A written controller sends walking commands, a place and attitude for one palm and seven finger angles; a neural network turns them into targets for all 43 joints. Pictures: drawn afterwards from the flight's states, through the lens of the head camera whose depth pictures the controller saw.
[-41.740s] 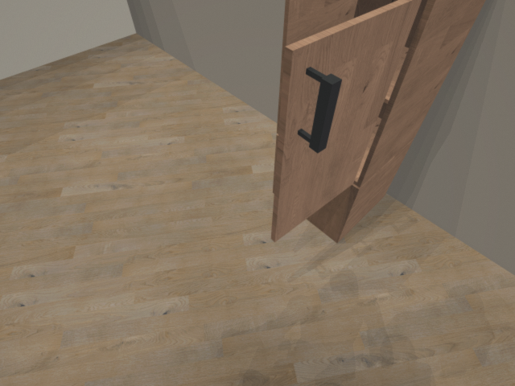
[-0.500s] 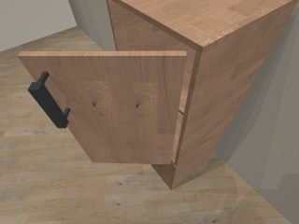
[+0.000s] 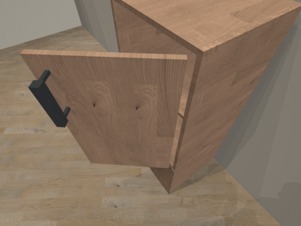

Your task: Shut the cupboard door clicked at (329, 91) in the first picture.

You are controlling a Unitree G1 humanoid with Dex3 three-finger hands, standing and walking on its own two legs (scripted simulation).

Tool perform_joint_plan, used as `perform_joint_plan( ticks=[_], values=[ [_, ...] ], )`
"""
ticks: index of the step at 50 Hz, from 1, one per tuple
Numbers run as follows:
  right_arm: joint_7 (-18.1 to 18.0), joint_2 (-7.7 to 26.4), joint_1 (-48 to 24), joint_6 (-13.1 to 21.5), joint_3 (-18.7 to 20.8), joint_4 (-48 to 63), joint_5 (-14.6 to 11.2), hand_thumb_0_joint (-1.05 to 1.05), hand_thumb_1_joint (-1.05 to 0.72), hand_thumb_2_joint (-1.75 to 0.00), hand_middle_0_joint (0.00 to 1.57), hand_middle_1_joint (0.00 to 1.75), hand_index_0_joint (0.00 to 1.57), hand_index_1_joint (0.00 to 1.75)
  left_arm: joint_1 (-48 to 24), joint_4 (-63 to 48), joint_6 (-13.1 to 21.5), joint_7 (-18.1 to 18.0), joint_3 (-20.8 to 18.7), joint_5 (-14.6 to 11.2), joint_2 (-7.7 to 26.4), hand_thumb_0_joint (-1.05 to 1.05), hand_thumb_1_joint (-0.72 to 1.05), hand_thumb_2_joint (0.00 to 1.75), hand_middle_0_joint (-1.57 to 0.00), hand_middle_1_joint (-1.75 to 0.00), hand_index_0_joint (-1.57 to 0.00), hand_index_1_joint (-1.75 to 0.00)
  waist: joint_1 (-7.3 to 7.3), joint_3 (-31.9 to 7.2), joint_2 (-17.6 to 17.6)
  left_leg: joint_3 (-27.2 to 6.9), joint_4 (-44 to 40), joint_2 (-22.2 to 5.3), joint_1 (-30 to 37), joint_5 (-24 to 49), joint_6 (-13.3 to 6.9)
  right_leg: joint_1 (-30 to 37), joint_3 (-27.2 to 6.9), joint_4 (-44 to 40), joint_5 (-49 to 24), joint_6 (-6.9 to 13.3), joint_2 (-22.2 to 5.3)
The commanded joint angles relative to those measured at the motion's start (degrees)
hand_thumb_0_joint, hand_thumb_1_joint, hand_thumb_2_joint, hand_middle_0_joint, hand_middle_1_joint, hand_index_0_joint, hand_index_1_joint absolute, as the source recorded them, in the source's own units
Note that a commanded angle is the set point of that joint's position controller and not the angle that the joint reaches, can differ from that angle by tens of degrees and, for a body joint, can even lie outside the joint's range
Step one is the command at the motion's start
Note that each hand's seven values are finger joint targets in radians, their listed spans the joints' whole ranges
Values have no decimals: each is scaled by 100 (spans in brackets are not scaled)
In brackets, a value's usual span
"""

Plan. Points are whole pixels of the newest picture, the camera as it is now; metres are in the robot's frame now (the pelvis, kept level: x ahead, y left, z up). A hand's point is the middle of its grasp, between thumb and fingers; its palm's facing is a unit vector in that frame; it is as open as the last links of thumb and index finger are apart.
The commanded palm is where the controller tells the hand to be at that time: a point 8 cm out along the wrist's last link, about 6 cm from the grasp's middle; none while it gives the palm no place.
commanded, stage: look again from close up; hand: left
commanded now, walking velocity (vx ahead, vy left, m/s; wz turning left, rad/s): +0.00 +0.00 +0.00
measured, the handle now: (54, 100) +0.38 +0.28 +0.13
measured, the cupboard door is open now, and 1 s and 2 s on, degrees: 50 50 50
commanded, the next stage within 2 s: raise the hand and make a fist in 0.40 s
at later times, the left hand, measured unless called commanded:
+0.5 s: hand out of the picture +0.01 +0.19 -0.17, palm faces +0.04 -0.98 -0.21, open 7.4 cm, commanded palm +0.08 +0.24 -0.08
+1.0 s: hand out of the picture +0.10 +0.20 -0.03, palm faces +0.07 -1.00 -0.03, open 5.8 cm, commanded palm +0.10 +0.24 -0.01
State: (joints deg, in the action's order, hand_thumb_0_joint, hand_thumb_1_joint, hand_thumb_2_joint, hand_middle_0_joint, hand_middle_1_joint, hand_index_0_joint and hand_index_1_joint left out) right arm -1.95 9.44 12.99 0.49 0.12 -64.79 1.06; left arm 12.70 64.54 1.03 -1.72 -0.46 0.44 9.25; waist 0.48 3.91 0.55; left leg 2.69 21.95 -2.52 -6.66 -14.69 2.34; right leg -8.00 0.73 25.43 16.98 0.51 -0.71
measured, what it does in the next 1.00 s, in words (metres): lowers itself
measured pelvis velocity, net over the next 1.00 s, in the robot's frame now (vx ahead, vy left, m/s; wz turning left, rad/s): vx -0.08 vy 0.01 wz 0.06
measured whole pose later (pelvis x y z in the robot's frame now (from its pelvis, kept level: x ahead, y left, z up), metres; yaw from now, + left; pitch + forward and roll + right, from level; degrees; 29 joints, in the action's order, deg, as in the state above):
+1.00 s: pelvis -0.08 +0.01 -0.09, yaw +4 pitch +8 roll -1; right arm -3.3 14.9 10.0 15.1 1.2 -25.8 -1.5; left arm 26.4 -3.7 23.0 14.4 -5.6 -13.9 12.4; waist 3.0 -4.7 -0.1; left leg -2.2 64.6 -1.8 -45.5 -27.2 1.1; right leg -42.8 4.3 63.7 28.9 0.1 -2.5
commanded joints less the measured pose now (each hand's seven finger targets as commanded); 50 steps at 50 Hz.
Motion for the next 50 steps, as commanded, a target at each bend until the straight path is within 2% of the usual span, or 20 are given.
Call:
perform_joint_plan(
  ticks=[1, 24, 25, 26, 27, 28, 29, 30, 31, 32, 33, 34, 35, 37, 38, 39, 41, 43, 48, 50],
  values=[
    [-9, 463, 400, 94, 87, 108, -27, 0, -90, -90, 20, 30, 20, 30, 292, -212, 79, -66, -111, 21, 761, 0, 90, 90, -20, -30, -20, -30, -29, -247, -95, -181, -190, -343, 116, 1446, -217, -42, -336, -381, -2099, 124, -576],
    [5, 493, 403, 123, 98, 68, -21, 0, -90, -90, 20, 30, 20, 30, 254, -217, 79, -35, -127, 24, 748, 0, 90, 90, -20, -30, -20, -30, -1, -151, -114, -288, -326, -329, 23, 1278, -236, -87, -290, -539, -1515, 96, -556],
    [70, 721, -115, 172, 155, 471, -101, 0, -90, -90, 20, 30, 20, 30, 918, -3, 204, -258, -89, 75, 754, 0, 90, 90, -20, -30, -20, -30, 181, -441, -322, -48, 1151, -411, -337, 1434, -143, 15, -705, -383, -4060, -49, -943],
    [-604, 1772, 503, 1296, 309, 1982, -67, 0, -90, -90, 20, 30, 20, 30, -4189, -9052, 1899, -151, -2607, -685, 4326, 0, 90, 90, -20, -30, -20, -30, -602, -2716, -132, 99, 970, -153, 1566, 2307, -446, 52, -221, 444, -3788, -26, -417],
    [-624, 1120, 51, 1623, 139, 2072, -286, 0, -90, -90, 20, 30, 20, 30, -129, -7174, 1374, -172, -333, -691, 1230, 0, 90, 90, -22, -32, -22, -32, -151, -3478, 2086, 26, 655, 136, 1577, 3623, -446, -178, 274, 1072, -2677, 29, 47],
    [-472, 975, -261, 1903, 94, 2249, -279, 0, -90, -90, 20, 30, 20, 30, 1129, -7095, 635, -205, 163, -1095, -97, 0, 90, 90, -24, -34, -24, -34, 23, -2732, 1839, -79, 643, -60, 1144, 4299, -295, -410, 500, 780, -1457, -15, 44],
    [-301, 1022, 26, 2046, 183, 2055, -325, 0, -90, -90, 20, 30, 20, 30, 583, -6524, 661, -268, -40, -899, 155, 0, 90, 90, -25, -36, -25, -36, -377, -1293, 681, -251, 870, -78, 296, 3397, -312, -1045, 493, 640, -1435, -88, 9],
    [-209, 1102, 40, 2080, 340, 2275, -229, 0, -90, -90, 20, 30, 20, 30, 336, -6450, 885, -182, -238, -934, 152, 0, 90, 90, -27, -38, -27, -38, -453, -582, 120, -352, 1018, 95, -525, 2284, -275, -1428, 594, 591, -1522, -102, 7],
    [-164, 1167, -19, 2099, 425, 2438, -165, 0, -90, -90, 20, 30, 20, 30, 649, -6004, 1202, -11, -512, -959, 308, 0, 90, 90, -29, -40, -29, -40, -393, -342, -648, -343, 1232, 179, -1156, 1525, -276, -1779, 659, 753, -1381, -118, 4],
    [-106, 1115, -157, 2122, 465, 2666, -109, 0, -90, -90, 20, 30, 20, 30, 1278, -5604, 1593, 252, -529, -1064, 80, 0, 90, 90, -31, -42, -31, -42, -192, -355, -1306, -330, 1469, 249, -1682, 957, -249, -2045, 658, 1012, -1005, -125, 44],
    [-27, 1087, -291, 2151, 496, 2912, -127, 0, -90, -90, 20, 30, 20, 30, 1862, -5271, 1978, 584, -600, -1143, 26, 0, 90, 90, -33, -44, -33, -44, 63, -504, -1183, -272, 1679, 336, -2009, 759, -206, -2058, 573, 1285, -897, -63, 16],
    [49, 1018, -348, 2140, 505, 3063, -108, 0, -90, -90, 20, 30, 20, 30, 2178, -5119, 2423, 942, -686, -1277, -44, 0, 90, 90, -35, -46, -35, -46, 200, -677, -1423, -220, 1967, 381, -2388, 527, -145, -2254, 531, 1621, -680, -28, 9],
    [120, 1023, -380, 2115, 519, 3218, -79, 0, -90, -90, 20, 30, 20, 30, 2205, -5222, 2899, 1347, -658, -1379, -85, 0, 90, 90, -36, -48, -36, -48, 256, -906, -1393, -171, 2282, 421, -2682, 368, -124, -2419, 446, 1965, -623, -1, -1],
    [218, 1089, -481, 2038, 567, 3576, -102, 0, -90, -90, 20, 30, 20, 30, 2113, -5388, 3648, 2164, -954, -1508, 388, 0, 90, 90, -40, -52, -40, -52, 282, -1211, -1027, -114, 2832, 456, -3204, 49, -122, -2681, 142, 2395, -345, 75, -76],
    [236, 1114, -478, 1943, 624, 3746, -168, 0, -90, -90, 20, 30, 20, 30, 2220, -5315, 3626, 2324, -1405, -1509, 819, 0, 90, 90, -42, -54, -42, -54, 438, -1423, -538, -31, 2955, 471, -3278, -2, -168, -2632, -13, 2473, -154, 120, -113],
    [229, 1141, -657, 1867, 572, 4096, -214, 0, -90, -90, 20, 30, 20, 30, 2011, -5874, 3449, 2437, -1195, -1625, 769, 0, 90, 90, -44, -56, -44, -56, 448, -1530, -301, 34, 2976, 509, -3367, -241, -220, -2674, -69, 2453, 255, 108, -128],
    [113, 1161, -726, 1721, 519, 4531, -313, 0, -90, -90, 20, 30, 20, 30, 1340, -6723, 2952, 2359, -1274, -1807, 962, 0, 90, 90, -47, -60, -47, -60, 353, -1577, -114, 23, 2957, 496, -3464, -852, -283, -2850, -181, 2251, 1349, 66, -102],
    [-10, 1138, -543, 1642, 454, 4691, -328, 0, -90, -90, 20, 30, 20, 30, 499, -7669, 2708, 2019, -1263, -1807, 1104, 0, 90, 90, -51, -64, -51, -64, 94, -1630, -81, -129, 3027, 407, -3501, -1389, -336, -3211, -284, 2150, 2125, -3, -35],
    [-206, 1109, -212, 1759, 253, 4591, -285, 0, -90, -90, 20, 30, 20, 30, -442, -9306, 2834, 1476, -563, -1458, 1002, 0, 90, 90, -60, -74, -60, -74, -332, -1834, 469, -443, 3092, 258, -3044, -1417, -430, -3454, -22, 2394, 1578, 45, 149],
    [-248, 1119, -155, 1801, 209, 4498, -308, 0, -90, -90, 20, 30, 20, 30, -50, -8935, 2642, 1548, -374, -1449, 861, 0, 90, 90, -64, -78, -64, -78, -356, -1645, 465, -513, 3027, 236, -3063, -1416, -408, -3441, 55, 2352, 1459, 51, 173]
  ],
)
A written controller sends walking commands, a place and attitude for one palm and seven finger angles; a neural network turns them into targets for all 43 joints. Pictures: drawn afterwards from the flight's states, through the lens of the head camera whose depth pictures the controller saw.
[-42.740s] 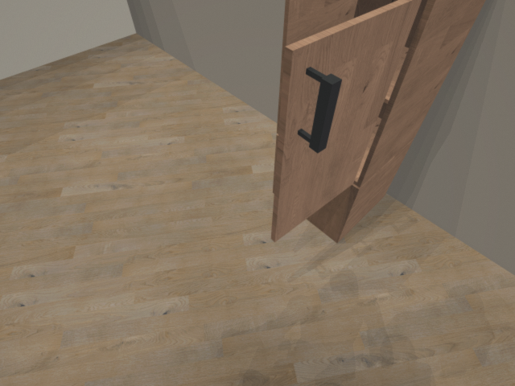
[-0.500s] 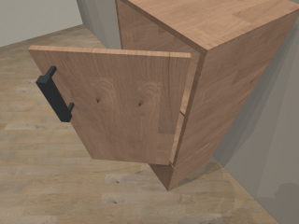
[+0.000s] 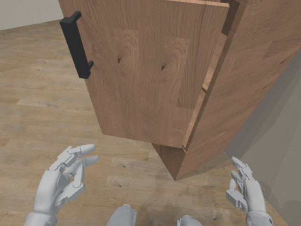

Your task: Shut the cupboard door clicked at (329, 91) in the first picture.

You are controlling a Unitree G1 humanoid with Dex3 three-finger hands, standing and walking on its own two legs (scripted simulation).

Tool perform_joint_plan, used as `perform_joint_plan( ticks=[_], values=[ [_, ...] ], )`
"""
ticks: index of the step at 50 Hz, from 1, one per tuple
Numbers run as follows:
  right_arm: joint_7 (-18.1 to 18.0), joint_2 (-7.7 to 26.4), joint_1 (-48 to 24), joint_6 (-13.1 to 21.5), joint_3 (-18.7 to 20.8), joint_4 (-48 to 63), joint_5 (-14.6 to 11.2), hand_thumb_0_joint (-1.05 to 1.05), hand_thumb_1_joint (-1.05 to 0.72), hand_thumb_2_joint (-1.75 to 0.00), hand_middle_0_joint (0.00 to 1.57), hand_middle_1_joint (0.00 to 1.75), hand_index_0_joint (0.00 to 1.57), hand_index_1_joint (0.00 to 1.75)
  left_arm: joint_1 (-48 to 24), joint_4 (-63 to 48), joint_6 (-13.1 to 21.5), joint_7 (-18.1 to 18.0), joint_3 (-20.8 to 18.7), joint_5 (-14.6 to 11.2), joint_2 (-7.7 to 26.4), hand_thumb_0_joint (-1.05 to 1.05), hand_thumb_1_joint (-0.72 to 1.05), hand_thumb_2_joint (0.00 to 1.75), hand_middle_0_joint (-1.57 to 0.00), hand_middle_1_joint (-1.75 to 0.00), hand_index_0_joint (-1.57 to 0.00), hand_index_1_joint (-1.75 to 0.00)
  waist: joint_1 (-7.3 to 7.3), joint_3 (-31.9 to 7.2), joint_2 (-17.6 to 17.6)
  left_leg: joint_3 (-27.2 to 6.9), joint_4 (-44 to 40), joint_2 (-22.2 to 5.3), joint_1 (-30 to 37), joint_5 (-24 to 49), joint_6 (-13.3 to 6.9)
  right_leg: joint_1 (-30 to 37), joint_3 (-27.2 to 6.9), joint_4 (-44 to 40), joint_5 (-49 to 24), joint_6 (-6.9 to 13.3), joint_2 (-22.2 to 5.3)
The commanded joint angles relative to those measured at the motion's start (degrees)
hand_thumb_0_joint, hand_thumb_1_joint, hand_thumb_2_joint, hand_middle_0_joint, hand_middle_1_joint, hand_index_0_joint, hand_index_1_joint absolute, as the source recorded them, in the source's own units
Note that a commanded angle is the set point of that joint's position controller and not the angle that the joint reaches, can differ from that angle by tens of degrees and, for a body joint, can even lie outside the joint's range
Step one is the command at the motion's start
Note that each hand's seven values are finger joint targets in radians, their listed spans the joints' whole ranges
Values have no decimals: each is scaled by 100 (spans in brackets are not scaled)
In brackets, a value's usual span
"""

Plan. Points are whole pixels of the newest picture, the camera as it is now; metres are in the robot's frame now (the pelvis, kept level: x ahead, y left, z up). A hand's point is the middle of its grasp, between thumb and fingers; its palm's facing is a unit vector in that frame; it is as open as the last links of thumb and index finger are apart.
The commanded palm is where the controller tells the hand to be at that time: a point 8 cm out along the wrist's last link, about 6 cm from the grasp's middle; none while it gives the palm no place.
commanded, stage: raise the hand and make a fist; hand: left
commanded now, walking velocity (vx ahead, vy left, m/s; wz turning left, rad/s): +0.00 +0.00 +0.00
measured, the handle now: (81, 46) +0.48 +0.24 +0.21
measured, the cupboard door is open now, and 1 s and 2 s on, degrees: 50 50 50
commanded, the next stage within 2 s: bring the fist close to the handle in 1.42 s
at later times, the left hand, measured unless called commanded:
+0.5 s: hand (76, 149) +0.24 +0.19 +0.13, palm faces -0.07 -1.00 -0.06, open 3.5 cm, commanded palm +0.21 +0.24 +0.15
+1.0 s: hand (63, 113) +0.27 +0.20 +0.21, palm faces -0.05 -1.00 -0.08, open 3.1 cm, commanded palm +0.25 +0.25 +0.22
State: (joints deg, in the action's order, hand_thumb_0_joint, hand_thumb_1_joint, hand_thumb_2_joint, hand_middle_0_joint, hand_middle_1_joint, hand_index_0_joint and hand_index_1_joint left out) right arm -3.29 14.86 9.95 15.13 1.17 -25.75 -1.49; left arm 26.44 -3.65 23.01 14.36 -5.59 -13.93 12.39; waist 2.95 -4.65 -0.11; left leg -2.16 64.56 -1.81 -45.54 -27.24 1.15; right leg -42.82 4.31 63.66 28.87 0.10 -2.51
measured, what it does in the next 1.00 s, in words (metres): rises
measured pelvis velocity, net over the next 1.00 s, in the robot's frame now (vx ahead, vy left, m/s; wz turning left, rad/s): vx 0.05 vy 0.01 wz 0.00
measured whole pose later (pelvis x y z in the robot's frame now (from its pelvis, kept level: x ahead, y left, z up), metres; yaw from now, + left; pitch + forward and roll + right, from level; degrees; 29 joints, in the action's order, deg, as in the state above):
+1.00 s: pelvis +0.05 +0.01 +0.07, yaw +0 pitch +0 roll -1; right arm -4.3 14.1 13.3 15.0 -4.3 -33.0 -3.2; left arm 14.2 -14.2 -1.8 18.5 -13.7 -19.2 17.3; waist 3.4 -2.5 3.1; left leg -0.7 38.9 -1.4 -18.7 -20.0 0.5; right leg -16.0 3.8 37.1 20.7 -0.9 -2.2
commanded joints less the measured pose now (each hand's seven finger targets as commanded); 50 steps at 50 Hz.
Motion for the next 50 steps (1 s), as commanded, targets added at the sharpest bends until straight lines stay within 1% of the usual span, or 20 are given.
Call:
perform_joint_plan(
  ticks=[1, 3, 8, 10, 12, 17, 20, 23, 26, 28, 29, 31, 33, 36, 42, 43, 45, 47, 48, 50],
  values=[
    [-128, 597, 155, 343, 76, 563, -68, 0, -90, -90, 20, 30, 20, 30, -1371, -1972, 276, -9, 140, -6, 592, 0, 90, 90, -66, -80, -66, -80, -607, -733, 494, -47, -1285, 168, 788, -196, -284, 101, -286, -1534, 287, 79, 350],
    [-162, 606, 112, 295, 38, 535, -118, 0, -90, -90, 20, 30, 20, 30, -1050, -1389, -237, 84, -77, 23, 775, 0, 90, 90, -69, -84, -69, -84, -493, -498, 231, -66, -1460, 176, 664, -289, -281, 266, -304, -1754, 464, 69, 360],
    [-178, 472, -75, 202, -11, 675, -123, 0, -90, -90, 20, 30, 20, 30, -468, -1551, -1048, 16, -846, -266, 1047, 0, 90, 90, -79, -94, -79, -94, -61, -866, 98, 5, -1805, 220, 951, 253, -233, 1112, -279, -2023, 248, 69, 292],
    [-156, 422, -39, 228, -13, 688, -101, 0, -90, -90, 20, 30, 20, 30, -408, -1946, -987, -78, -851, -362, 915, 0, 90, 90, -82, -98, -82, -98, -48, -1006, 69, 10, -1920, 194, 1187, 591, -212, 1244, -126, -1959, -226, 64, 301],
    [-109, 430, 12, 290, -43, 642, -73, 0, -90, -90, 20, 30, 20, 30, -479, -2131, -855, -167, -685, -346, 772, 0, 90, 90, -86, -102, -86, -102, -107, -812, 208, -12, -2032, 179, 1304, 746, -193, 1205, 18, -1880, -570, 70, 340],
    [-75, 550, 169, 471, -19, 529, -84, 0, -90, -90, 20, 30, 20, 30, -588, -2128, -651, -105, -489, -281, 758, 0, 90, 90, -95, -112, -95, -112, -242, -625, 104, -21, -2159, 175, 1458, 659, -204, 1152, 15, -2001, -567, 51, 340],
    [-82, 583, 179, 507, -13, 513, -119, 0, -90, -90, 20, 30, 20, 30, -650, -2260, -753, -66, -515, -262, 842, 0, 90, 90, -101, -118, -101, -118, -202, -681, 306, -20, -2291, 178, 1653, 735, -215, 1352, 8, -2074, -733, 65, 322],
    [-102, 598, 151, 486, -15, 460, -121, 0, -90, -90, 20, 30, 20, 30, -694, -2338, -895, -126, -775, -239, 1087, 0, 90, 90, -106, -124, -106, -124, -156, -701, 181, -3, -2370, 172, 1817, 982, -231, 1582, 18, -2156, -1033, 59, 342],
    [-92, 554, 135, 475, -55, 476, -136, 0, -90, -90, 20, 30, 20, 30, -796, -2529, -992, -138, -734, -298, 966, 0, 90, 90, -112, -130, -112, -130, -124, -716, 424, 17, -2504, 184, 2043, 1288, -208, 1785, 76, -2190, -1429, 69, 341],
    [-99, 572, 112, 433, -61, 423, -137, 0, -90, -90, 20, 30, 20, 30, -839, -2432, -1110, -140, -931, -300, 1153, 0, 90, 90, -115, -134, -115, -134, -115, -643, 259, 55, -2513, 186, 2106, 1445, -227, 1926, 44, -2302, -1632, 62, 349],
    [-85, 550, 113, 429, -85, 443, -146, 0, -90, -90, 20, 30, 20, 30, -891, -2513, -1147, -91, -793, -331, 978, 0, 90, 90, -117, -136, -117, -136, -129, -663, 320, 64, -2570, 186, 2212, 1596, -221, 1996, 77, -2309, -1803, 63, 339],
    [-81, 552, 111, 424, -100, 445, -155, 0, -90, -90, 20, 30, 20, 30, -975, -2552, -1275, -22, -823, -361, 1021, 0, 90, 90, -121, -140, -121, -140, -120, -740, 428, 94, -2626, 193, 2369, 1742, -216, 2116, 83, -2380, -2018, 47, 339],
    [-88, 576, 62, 400, -107, 385, -156, 0, -90, -90, 20, 30, 20, 30, -969, -2315, -1457, 49, -981, -402, 1142, 0, 90, 90, -124, -144, -124, -144, -122, -581, 120, 116, -2643, 189, 2375, 1810, -248, 2226, 33, -2539, -2167, 29, 342],
    [-98, 570, 7, 372, -152, 370, -188, 0, -90, -90, 20, 30, 20, 30, -1253, -2341, -1659, 195, -969, -487, 1099, 0, 90, 90, -130, -150, -130, -150, -134, -510, 164, 137, -2778, 198, 2527, 1873, -248, 2328, 42, -2681, -2284, 16, 327],
    [-131, 552, -121, 370, -206, 304, -196, 0, -90, -90, 20, 30, 20, 30, -1852, -2489, -1904, 274, -1146, -533, 1269, 0, 90, 90, -130, -150, -130, -150, -95, -620, 348, 155, -3008, 212, 2915, 2026, -264, 2634, 25, -2948, -2454, 19, 314],
    [-134, 578, -138, 370, -217, 273, -180, 0, -90, -90, 20, 30, 20, 30, -1879, -2442, -1944, 273, -1267, -539, 1412, 0, 90, 90, -130, -150, -130, -150, -78, -639, 151, 147, -3002, 211, 2922, 2150, -279, 2793, 6, -2977, -2602, 21, 313],
    [-137, 543, -191, 377, -221, 250, -201, 0, -90, -90, 20, 30, 20, 30, -2016, -2453, -2012, 324, -1278, -592, 1359, 0, 90, 90, -130, -150, -130, -150, -53, -716, 228, 178, -3085, 219, 3074, 2264, -279, 2859, 15, -3034, -2780, 9, 288],
    [-148, 550, -238, 377, -244, 207, -210, 0, -90, -90, 20, 30, 20, 30, -2154, -2333, -2124, 367, -1324, -624, 1387, 0, 90, 90, -130, -150, -130, -150, -31, -603, 278, 177, -3190, 224, 3106, 2243, -270, 2909, 23, -3120, -2748, 12, 283],
    [-161, 579, -267, 368, -239, 167, -222, 0, -90, -90, 20, 30, 20, 30, -2169, -2187, -2206, 375, -1451, -646, 1524, 0, 90, 90, -130, -150, -130, -150, -20, -506, 70, 187, -3189, 217, 3082, 2221, -290, 2942, -21, -3219, -2740, 3, 280],
    [-166, 555, -344, 363, -256, 148, -245, 0, -90, -90, 20, 30, 20, 30, -2377, -2154, -2328, 418, -1404, -686, 1449, 0, 90, 90, -130, -150, -130, -150, 1, -427, 196, 204, -3307, 228, 3135, 2156, -281, 2973, -27, -3303, -2661, 0, 255]
  ],
)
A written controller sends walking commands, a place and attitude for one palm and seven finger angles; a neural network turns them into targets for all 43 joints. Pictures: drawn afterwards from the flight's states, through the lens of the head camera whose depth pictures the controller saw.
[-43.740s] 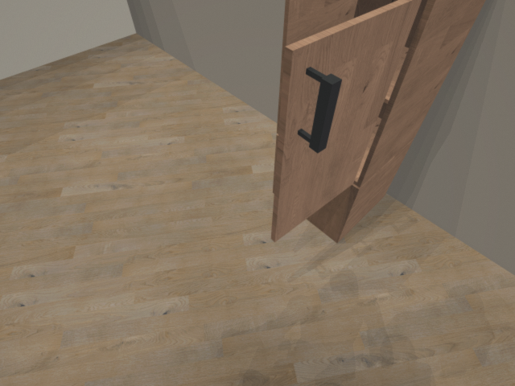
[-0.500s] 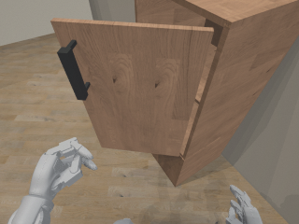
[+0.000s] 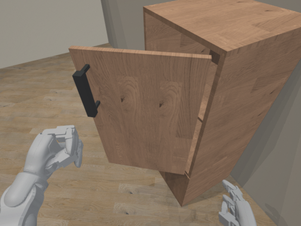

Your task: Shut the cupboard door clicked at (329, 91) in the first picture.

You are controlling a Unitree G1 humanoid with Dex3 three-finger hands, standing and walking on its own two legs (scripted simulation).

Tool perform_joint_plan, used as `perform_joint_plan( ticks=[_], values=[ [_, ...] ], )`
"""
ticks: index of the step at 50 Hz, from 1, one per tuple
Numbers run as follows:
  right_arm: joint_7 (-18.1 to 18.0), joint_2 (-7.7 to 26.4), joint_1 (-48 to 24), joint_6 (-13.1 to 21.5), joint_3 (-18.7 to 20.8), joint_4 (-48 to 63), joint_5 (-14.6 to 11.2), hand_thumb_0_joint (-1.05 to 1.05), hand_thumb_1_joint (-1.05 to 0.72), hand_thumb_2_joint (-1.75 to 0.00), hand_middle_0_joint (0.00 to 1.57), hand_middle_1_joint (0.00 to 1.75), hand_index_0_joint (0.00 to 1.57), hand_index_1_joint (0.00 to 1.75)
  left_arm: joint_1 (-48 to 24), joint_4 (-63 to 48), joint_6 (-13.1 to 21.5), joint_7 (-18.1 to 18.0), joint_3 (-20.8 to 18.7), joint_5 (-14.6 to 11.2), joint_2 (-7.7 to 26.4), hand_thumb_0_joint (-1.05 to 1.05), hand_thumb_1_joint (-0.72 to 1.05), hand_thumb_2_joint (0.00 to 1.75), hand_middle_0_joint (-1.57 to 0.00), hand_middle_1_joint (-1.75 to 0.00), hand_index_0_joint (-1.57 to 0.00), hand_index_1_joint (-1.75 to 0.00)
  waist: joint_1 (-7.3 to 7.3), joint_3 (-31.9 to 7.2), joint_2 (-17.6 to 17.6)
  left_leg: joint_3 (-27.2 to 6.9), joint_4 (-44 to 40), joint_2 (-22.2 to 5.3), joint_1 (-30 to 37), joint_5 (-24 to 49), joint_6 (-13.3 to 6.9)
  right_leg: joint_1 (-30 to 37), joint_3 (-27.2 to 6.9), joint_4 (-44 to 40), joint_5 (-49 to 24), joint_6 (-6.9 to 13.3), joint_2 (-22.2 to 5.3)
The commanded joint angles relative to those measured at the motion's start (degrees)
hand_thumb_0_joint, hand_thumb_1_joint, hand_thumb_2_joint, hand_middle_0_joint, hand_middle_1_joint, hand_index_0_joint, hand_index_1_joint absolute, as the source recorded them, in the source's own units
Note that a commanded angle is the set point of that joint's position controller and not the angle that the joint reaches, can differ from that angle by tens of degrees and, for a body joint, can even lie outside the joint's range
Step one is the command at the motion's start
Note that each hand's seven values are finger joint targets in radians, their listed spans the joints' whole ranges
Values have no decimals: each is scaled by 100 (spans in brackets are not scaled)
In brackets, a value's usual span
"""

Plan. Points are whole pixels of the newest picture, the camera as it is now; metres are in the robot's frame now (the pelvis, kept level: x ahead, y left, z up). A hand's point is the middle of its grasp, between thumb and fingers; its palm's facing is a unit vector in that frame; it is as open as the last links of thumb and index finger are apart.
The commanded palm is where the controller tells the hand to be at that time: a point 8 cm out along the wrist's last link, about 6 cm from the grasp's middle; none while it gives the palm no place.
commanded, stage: raise the hand and make a fist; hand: left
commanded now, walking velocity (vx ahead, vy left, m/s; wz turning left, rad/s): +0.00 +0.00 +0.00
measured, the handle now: (89, 91) +0.43 +0.24 +0.15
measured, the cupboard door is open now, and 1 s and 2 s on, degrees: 50 50 50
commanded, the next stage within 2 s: bring the fist close to the handle in 0.42 s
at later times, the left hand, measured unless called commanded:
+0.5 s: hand (73, 156) +0.21 +0.19 +0.15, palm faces -0.03 -1.00 -0.07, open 3.1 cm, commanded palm +0.19 +0.24 +0.15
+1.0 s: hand (81, 132) +0.28 +0.20 +0.15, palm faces -0.04 -1.00 -0.05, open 3.1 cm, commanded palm +0.26 +0.24 +0.15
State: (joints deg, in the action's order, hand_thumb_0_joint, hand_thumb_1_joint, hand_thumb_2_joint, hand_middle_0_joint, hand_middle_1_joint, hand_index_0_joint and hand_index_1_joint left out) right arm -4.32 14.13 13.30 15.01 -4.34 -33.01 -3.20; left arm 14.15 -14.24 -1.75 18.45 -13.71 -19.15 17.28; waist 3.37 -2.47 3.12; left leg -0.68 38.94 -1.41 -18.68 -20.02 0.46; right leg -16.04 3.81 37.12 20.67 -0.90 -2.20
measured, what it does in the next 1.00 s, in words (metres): stands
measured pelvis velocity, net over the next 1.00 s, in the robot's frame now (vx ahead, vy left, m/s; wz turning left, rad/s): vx -0.01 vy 0.00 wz -0.02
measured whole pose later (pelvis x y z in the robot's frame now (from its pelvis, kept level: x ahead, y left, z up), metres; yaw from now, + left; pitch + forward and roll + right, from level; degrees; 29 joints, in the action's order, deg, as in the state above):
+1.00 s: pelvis -0.01 +0.00 +0.01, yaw -1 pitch -2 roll +0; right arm -5.5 15.4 13.5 15.2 -3.5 -36.3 -3.6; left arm -3.2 4.5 -3.5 18.1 -15.6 -16.9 18.3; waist 1.7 0.1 2.8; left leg 0.9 32.6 -1.3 -14.5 -16.0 0.5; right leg -13.3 2.3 32.6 17.1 -0.8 -2.2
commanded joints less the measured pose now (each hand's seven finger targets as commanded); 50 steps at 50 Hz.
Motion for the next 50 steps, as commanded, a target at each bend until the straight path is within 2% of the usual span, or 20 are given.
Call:
perform_joint_plan(
  ticks=[1, 6, 13, 14, 18, 22, 23, 24, 26, 28, 29, 31, 33, 34, 36, 38, 39, 44, 48, 50],
  values=[
    [-72, 631, -699, 368, 290, 873, -83, 0, -90, -90, 20, 30, 20, 30, -1270, -1079, 83, 14, -604, -161, 977, 0, 90, 90, -130, -150, -130, -150, -46, -617, -212, 52, -800, 187, 485, 1398, -216, 290, 55, -688, -1769, 94, 234],
    [-44, 633, -760, 351, 309, 911, -99, 0, -90, -90, 20, 30, 20, 30, -974, -958, -122, 47, -511, -144, 790, 0, 90, 90, -130, -150, -130, -150, -11, -560, -217, 110, -898, 200, 533, 1320, -203, 340, 18, -809, -1616, 82, 212],
    [-43, 670, -698, 402, 338, 840, -47, 0, -90, -90, 20, 30, 20, 30, -1130, -1180, 155, -199, -727, -14, 1089, 0, 90, 90, -130, -150, -130, -150, -33, -486, -148, 111, -985, 187, 617, 1155, -199, 313, -3, -908, -1280, 89, 240],
    [-42, 617, -732, 412, 325, 862, -54, 0, -90, -90, 20, 30, 20, 30, -1190, -1258, 192, -206, -533, 9, 860, 0, 90, 90, -130, -150, -130, -150, -52, -496, -90, 117, -1039, 192, 635, 1088, -199, 295, 28, -912, -1177, 88, 231],
    [-64, 675, -692, 467, 332, 775, -50, 0, -90, -90, 20, 30, 20, 30, -1152, -1081, 224, -227, -603, 27, 996, 0, 90, 90, -130, -150, -130, -150, -79, -364, -111, 89, -1075, 175, 638, 894, -196, 248, -10, -1023, -933, 88, 247],
    [-75, 647, -742, 520, 324, 769, -61, 0, -90, -90, 20, 30, 20, 30, -1225, -1128, 227, -150, -420, 14, 803, 0, 90, 90, -130, -150, -130, -150, -81, -343, -2, 82, -1158, 182, 683, 786, -188, 228, 41, -1034, -834, 86, 253],
    [-71, 699, -711, 522, 319, 740, -48, 0, -90, -90, 20, 30, 20, 30, -1161, -965, 189, -166, -598, 12, 1002, 0, 90, 90, -130, -150, -130, -150, -68, -305, -140, 63, -1142, 174, 611, 760, -194, 253, 2, -1077, -775, 85, 252],
    [-68, 644, -756, 530, 313, 764, -56, 0, -90, -90, 20, 30, 20, 30, -1161, -1009, 183, -127, -426, -2, 769, 0, 90, 90, -130, -150, -130, -150, -76, -318, -156, 79, -1171, 183, 627, 774, -201, 267, 20, -1071, -788, 78, 240],
    [-81, 657, -756, 550, 317, 751, -62, 0, -90, -90, 20, 30, 20, 30, -1177, -988, 165, -126, -482, -20, 822, 0, 90, 90, -130, -150, -130, -150, -71, -283, -128, 84, -1160, 186, 629, 729, -199, 209, 15, -1095, -742, 69, 244],
    [-115, 731, -709, 525, 317, 633, -55, 0, -90, -90, 20, 30, 20, 30, -1662, -718, 158, -169, -614, 14, 1089, 0, 90, 90, -130, -150, -130, -150, -147, -87, -228, 54, -1158, 175, 549, 541, -199, 106, -33, -1174, -453, 64, 251],
    [-134, 684, -742, 527, 309, 648, -65, 0, -90, -90, 20, 30, 20, 30, -1893, -682, 170, -160, -405, 33, 863, 0, 90, 90, -130, -150, -130, -150, -179, -99, -200, 52, -1190, 185, 598, 478, -212, 49, -16, -1177, -364, 58, 243],
    [-182, 700, -716, 546, 312, 592, -71, 0, -90, -90, 20, 30, 20, 30, -2356, -485, 213, -178, -418, 39, 943, 0, 90, 90, -130, -150, -130, -150, -207, -178, -149, 29, -1217, 190, 671, 334, -208, 9, -25, -1192, -241, 54, 248],
    [-202, 746, -692, 529, 311, 540, -61, 0, -90, -90, 20, 30, 20, 30, -2515, -254, 238, -178, -579, 90, 1187, 0, 90, 90, -130, -150, -130, -150, -177, -288, -145, 22, -1223, 184, 699, 438, -210, 123, -37, -1169, -344, 80, 252],
    [-198, 692, -747, 548, 302, 580, -72, 0, -90, -90, 20, 30, 20, 30, -2674, -274, 265, -131, -346, 99, 938, 0, 90, 90, -130, -150, -130, -150, -185, -426, -97, 35, -1230, 192, 769, 556, -218, 172, -27, -1127, -491, 84, 231],
    [-200, 700, -717, 555, 306, 566, -73, 0, -90, -90, 20, 30, 20, 30, -2747, -128, 276, -89, -371, 95, 974, 0, 90, 90, -130, -150, -130, -150, -144, -608, 25, 33, -1222, 189, 861, 729, -203, 262, -11, -1063, -756, 104, 240],
    [-190, 764, -669, 527, 319, 515, -63, 0, -90, -90, 20, 30, 20, 30, -2648, 271, 226, -79, -647, 108, 1263, 0, 90, 90, -130, -150, -130, -150, -117, -561, -278, 32, -1200, 168, 749, 836, -205, 318, -21, -1066, -880, 96, 238],
    [-179, 713, -717, 512, 310, 553, -69, 0, -90, -90, 20, 30, 20, 30, -2722, 307, 208, -42, -495, 86, 1043, 0, 90, 90, -130, -150, -130, -150, -99, -556, -202, 60, -1224, 186, 717, 849, -204, 327, -23, -1056, -906, 97, 210],
    [-144, 730, -722, 430, 335, 613, -77, 0, -90, -90, 20, 30, 20, 30, -2881, 567, 137, -63, -679, 101, 1192, 0, 90, 90, -130, -150, -130, -150, -57, -614, -182, 105, -1197, 176, 693, 1028, -196, 354, -37, -1015, -1110, 107, 197],
    [-152, 783, -643, 372, 353, 574, -66, 0, -90, -90, 20, 30, 20, 30, -3318, 701, 204, -92, -799, 136, 1406, 0, 90, 90, -130, -150, -130, -150, -130, -701, -186, 109, -1144, 164, 771, 1133, -183, 348, -38, -976, -1244, 111, 218],
    [-153, 749, -678, 369, 370, 621, -80, 0, -90, -90, 20, 30, 20, 30, -3446, 607, 273, -83, -644, 143, 1226, 0, 90, 90, -130, -150, -130, -150, -144, -819, -107, 134, -1142, 173, 832, 1199, -185, 348, -24, -928, -1349, 109, 215]
  ],
)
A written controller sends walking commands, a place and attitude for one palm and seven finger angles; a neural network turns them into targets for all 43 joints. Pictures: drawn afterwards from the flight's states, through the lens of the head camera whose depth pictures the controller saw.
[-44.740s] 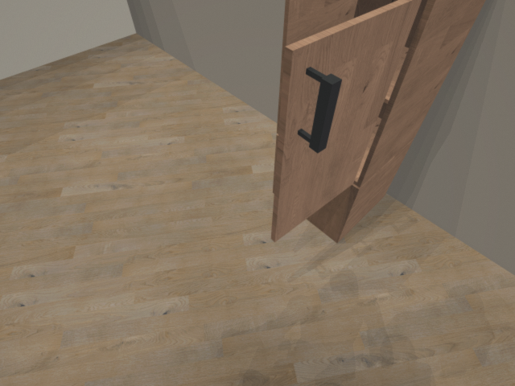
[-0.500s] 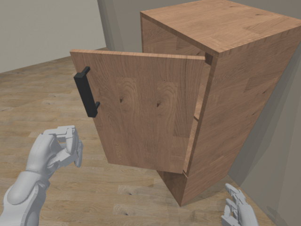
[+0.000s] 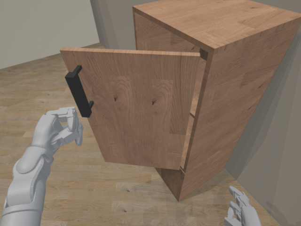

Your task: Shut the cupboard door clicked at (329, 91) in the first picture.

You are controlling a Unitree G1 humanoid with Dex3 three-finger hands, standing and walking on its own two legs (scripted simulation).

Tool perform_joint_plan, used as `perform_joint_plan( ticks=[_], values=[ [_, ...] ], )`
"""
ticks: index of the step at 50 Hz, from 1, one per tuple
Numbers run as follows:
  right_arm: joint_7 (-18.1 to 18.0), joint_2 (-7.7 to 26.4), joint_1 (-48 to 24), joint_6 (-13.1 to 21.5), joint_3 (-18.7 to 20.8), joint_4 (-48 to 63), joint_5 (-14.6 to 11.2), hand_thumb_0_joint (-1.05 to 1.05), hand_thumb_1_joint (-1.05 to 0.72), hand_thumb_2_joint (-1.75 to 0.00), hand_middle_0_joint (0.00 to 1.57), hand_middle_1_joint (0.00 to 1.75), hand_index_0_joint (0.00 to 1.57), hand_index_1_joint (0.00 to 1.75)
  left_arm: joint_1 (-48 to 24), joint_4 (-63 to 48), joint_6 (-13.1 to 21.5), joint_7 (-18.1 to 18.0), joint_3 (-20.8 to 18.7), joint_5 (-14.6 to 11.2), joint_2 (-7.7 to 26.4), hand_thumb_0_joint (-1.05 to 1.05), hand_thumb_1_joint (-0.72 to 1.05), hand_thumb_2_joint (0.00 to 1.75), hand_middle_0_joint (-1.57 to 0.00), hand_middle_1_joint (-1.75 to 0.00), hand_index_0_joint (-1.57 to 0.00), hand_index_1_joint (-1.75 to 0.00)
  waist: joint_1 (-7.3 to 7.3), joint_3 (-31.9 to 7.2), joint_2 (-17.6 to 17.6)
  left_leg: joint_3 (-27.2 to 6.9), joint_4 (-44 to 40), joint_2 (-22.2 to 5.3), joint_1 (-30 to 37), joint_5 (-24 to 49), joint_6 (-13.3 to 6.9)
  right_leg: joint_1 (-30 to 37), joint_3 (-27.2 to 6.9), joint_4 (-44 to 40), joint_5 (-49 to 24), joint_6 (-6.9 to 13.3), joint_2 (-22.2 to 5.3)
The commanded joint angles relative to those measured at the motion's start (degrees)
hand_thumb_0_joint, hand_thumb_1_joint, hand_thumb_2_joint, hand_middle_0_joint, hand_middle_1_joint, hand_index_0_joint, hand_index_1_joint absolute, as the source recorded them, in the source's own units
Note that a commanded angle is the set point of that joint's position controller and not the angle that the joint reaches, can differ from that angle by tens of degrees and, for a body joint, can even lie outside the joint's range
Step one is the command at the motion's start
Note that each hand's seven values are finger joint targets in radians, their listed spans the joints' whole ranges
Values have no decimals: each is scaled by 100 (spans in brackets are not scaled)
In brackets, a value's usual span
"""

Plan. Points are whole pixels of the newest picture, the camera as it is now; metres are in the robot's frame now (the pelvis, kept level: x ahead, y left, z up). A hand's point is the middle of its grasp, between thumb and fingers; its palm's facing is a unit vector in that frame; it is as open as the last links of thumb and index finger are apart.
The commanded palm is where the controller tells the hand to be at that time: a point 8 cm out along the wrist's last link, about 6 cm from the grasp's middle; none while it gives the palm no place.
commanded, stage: bring the fist close to the handle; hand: left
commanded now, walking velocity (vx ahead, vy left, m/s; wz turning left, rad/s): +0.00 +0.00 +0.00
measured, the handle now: (82, 92) +0.44 +0.25 +0.14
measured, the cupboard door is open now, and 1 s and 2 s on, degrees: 50 50 33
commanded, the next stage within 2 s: push the door shut along its arc in 0.92 s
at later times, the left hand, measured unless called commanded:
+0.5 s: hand (84, 112) +0.35 +0.21 +0.14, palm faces -0.02 -1.00 -0.04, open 3.1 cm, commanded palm +0.33 +0.26 +0.14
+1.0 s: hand (83, 110) +0.36 +0.21 +0.14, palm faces -0.01 -1.00 -0.03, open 3.1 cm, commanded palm +0.33 +0.26 +0.14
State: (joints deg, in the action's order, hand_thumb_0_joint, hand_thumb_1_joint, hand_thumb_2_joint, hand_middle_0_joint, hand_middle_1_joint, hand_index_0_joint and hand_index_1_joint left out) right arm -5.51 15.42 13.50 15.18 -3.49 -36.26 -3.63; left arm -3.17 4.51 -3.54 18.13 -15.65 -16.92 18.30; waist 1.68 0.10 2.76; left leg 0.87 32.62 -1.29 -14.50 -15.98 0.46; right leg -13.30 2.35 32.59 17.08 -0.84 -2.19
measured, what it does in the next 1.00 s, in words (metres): stands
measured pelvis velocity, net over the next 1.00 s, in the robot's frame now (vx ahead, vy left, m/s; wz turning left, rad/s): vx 0.02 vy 0.00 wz -0.01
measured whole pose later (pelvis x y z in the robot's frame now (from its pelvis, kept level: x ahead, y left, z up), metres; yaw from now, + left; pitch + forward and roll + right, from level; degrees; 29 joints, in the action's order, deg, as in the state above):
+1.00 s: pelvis +0.02 +0.00 +0.00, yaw -1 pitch +1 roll +0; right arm -5.6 15.7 14.0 9.7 -2.4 -36.2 -3.8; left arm -15.6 19.4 -0.7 18.6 -17.8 -15.3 20.3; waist 0.0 -1.1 2.6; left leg 1.4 33.7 -1.4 -17.1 -17.7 0.3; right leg -16.0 1.8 33.3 18.3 -1.0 -2.1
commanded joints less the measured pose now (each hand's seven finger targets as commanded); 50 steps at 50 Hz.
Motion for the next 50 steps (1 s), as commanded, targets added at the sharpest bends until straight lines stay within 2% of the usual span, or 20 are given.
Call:
perform_joint_plan(
  ticks=[1, 3, 5, 7, 8, 12, 13, 17, 18, 21, 23, 25, 29, 35, 38, 40, 43, 45, 48, 50],
  values=[
    [-40, 621, -677, 350, 293, 931, -42, 0, -90, -90, 20, 30, 20, 30, -1817, -1250, 475, -41, -385, -76, 1074, 0, 90, 90, -130, -150, -130, -150, -9, -1129, 2, -14, -483, 161, 483, 839, -187, 29, 123, -453, -1065, 101, 224],
    [-46, 679, -601, 328, 306, 866, -23, 0, -90, -90, 20, 30, 20, 30, -1840, -1082, 508, -51, -570, -60, 1324, 0, 90, 90, -130, -150, -130, -150, -6, -1133, -217, -33, -457, 138, 461, 926, -193, 109, 112, -455, -1157, 107, 229],
    [-32, 634, -649, 316, 309, 902, -43, 0, -90, -90, 20, 30, 20, 30, -1921, -1142, 501, -15, -336, -53, 1063, 0, 90, 90, -130, -150, -130, -150, -26, -1225, -23, -7, -445, 152, 513, 1051, -189, 89, 126, -394, -1344, 106, 209],
    [-26, 649, -617, 288, 317, 894, -38, 0, -90, -90, 20, 30, 20, 30, -1858, -1015, 474, -18, -408, -52, 1113, 0, 90, 90, -130, -150, -130, -150, 7, -1217, -35, -20, -448, 150, 506, 1092, -176, 83, 147, -372, -1391, 119, 220],
    [-28, 697, -575, 259, 326, 872, -29, 0, -90, -90, 20, 30, 20, 30, -1878, -903, 459, -45, -533, -29, 1307, 0, 90, 90, -130, -150, -130, -150, -12, -1169, -249, -22, -431, 135, 431, 1049, -188, 104, 126, -408, -1334, 104, 220],
    [-31, 668, -620, 176, 326, 894, -36, 0, -90, -90, 20, 30, 20, 30, -2146, -771, 429, -57, -563, -42, 1266, 0, 90, 90, -130, -150, -130, -150, 0, -1282, -130, 0, -413, 159, 453, 1142, -186, 109, 116, -357, -1479, 110, 205],
    [-36, 715, -589, 141, 329, 857, -25, 0, -90, -90, 20, 30, 20, 30, -2190, -638, 416, -75, -770, -12, 1555, 0, 90, 90, -130, -150, -130, -150, -4, -1236, -183, -1, -388, 144, 410, 1149, -193, 132, 82, -385, -1469, 114, 204],
    [-68, 672, -606, 71, 320, 846, -64, 0, -90, -90, 20, 30, 20, 30, -2923, -463, 465, -17, -330, 30, 1213, 0, 90, 90, -130, -150, -130, -150, -165, -1214, 46, 1, -391, 151, 503, 966, -180, -106, 96, -390, -1251, 118, 218],
    [-78, 710, -567, 57, 316, 818, -45, 0, -90, -90, 20, 30, 20, 30, -3054, -313, 478, -33, -419, 40, 1368, 0, 90, 90, -130, -150, -130, -150, -188, -1203, -96, -15, -362, 140, 468, 916, -195, -101, 59, -428, -1200, 114, 207],
    [-85, 708, -551, 27, 325, 812, -53, 0, -90, -90, 20, 30, 20, 30, -3226, -16, 512, -1, -320, 58, 1259, 0, 90, 90, -130, -150, -130, -150, -181, -1333, -135, -37, -373, 146, 467, 927, -192, -102, 75, -379, -1214, 130, 207],
    [-84, 768, -475, -38, 345, 770, -29, 0, -90, -90, 20, 30, 20, 30, -3229, 205, 519, -32, -706, 90, 1726, 0, 90, 90, -130, -150, -130, -150, -122, -1494, -159, -19, -318, 142, 456, 1064, -196, 37, 32, -371, -1362, 139, 190],
    [-60, 720, -495, -71, 343, 811, -48, 0, -90, -90, 20, 30, 20, 30, -3375, 267, 517, 2, -527, 89, 1488, 0, 90, 90, -130, -150, -130, -150, -153, -1542, -101, 9, -305, 139, 452, 1224, -189, 23, 55, -308, -1566, 137, 179],
    [-9, 742, -456, -153, 364, 908, -46, 0, -90, -90, 20, 30, 20, 30, -2971, 479, 520, 32, -756, 70, 1638, 0, 90, 90, -130, -150, -130, -150, -48, -1608, -291, 36, -287, 130, 313, 1418, -190, 185, 54, -255, -1821, 136, 168],
    [6, 730, -463, -194, 392, 971, -63, 0, -90, -90, 20, 30, 20, 30, -3137, 170, 603, 57, -700, 42, 1609, 0, 90, 90, -130, -150, -130, -150, -118, -1569, -47, 74, -265, 129, 391, 1330, -190, 57, 40, -270, -1728, 128, 188],
    [-33, 774, -401, -225, 394, 905, -51, 0, -90, -90, 20, 30, 20, 30, -3215, 249, 621, 9, -771, 76, 1767, 0, 90, 90, -130, -150, -130, -150, -185, -1443, -206, 49, -280, 109, 349, 1190, -199, -4, 45, -322, -1516, 118, 208],
    [-33, 729, -434, -195, 394, 929, -60, 0, -90, -90, 20, 30, 20, 30, -3318, 104, 652, 19, -568, 65, 1525, 0, 90, 90, -130, -150, -130, -150, -199, -1534, -9, 29, -283, 114, 475, 1257, -198, -51, 55, -293, -1563, 135, 212],
    [-68, 775, -370, -210, 400, 847, -34, 0, -90, -90, 20, 30, 20, 30, -3408, 178, 667, 0, -749, 87, 1801, 0, 90, 90, -130, -150, -130, -150, -229, -1588, -41, 7, -261, 101, 495, 1249, -199, -16, 44, -314, -1529, 132, 212],
    [-53, 725, -422, -190, 389, 879, -51, 0, -90, -90, 20, 30, 20, 30, -3311, 119, 679, 31, -551, 62, 1517, 0, 90, 90, -130, -150, -130, -150, -206, -1614, 57, 1, -283, 110, 517, 1296, -183, -31, 71, -284, -1573, 146, 213],
    [-49, 754, -405, -191, 408, 862, -34, 0, -90, -90, 20, 30, 20, 30, -3193, 109, 685, 5, -697, 56, 1679, 0, 90, 90, -130, -150, -130, -150, -176, -1702, -27, 8, -256, 99, 564, 1387, -190, 58, 69, -286, -1666, 139, 213],
    [-21, 703, -448, -179, 387, 891, -54, 0, -90, -90, 20, 30, 20, 30, -3172, 61, 655, 5, -440, 64, 1376, 0, 90, 90, -130, -150, -130, -150, -193, -1612, 6, -1, -285, 92, 552, 1431, -174, -18, 106, -262, -1701, 138, 211]
  ],
)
